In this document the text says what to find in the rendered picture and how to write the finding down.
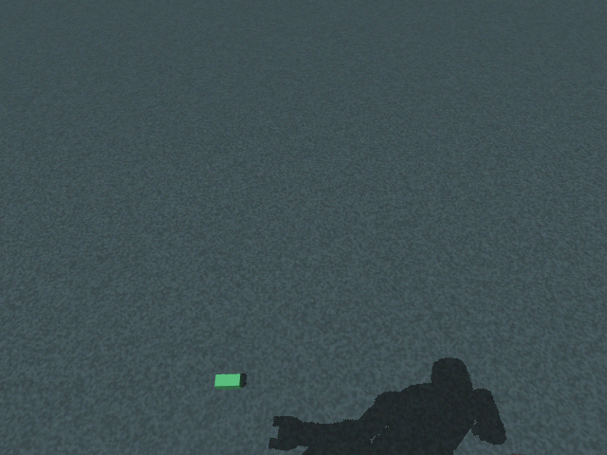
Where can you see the small box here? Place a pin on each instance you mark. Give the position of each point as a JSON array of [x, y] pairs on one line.
[[228, 381]]

